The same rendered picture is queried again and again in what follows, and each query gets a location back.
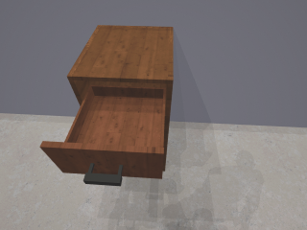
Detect drawer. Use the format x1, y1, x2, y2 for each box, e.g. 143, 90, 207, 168
40, 84, 166, 179

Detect cabinet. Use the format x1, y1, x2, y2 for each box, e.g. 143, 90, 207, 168
67, 25, 174, 172

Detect handle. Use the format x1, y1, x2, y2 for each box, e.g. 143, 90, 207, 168
83, 163, 124, 187

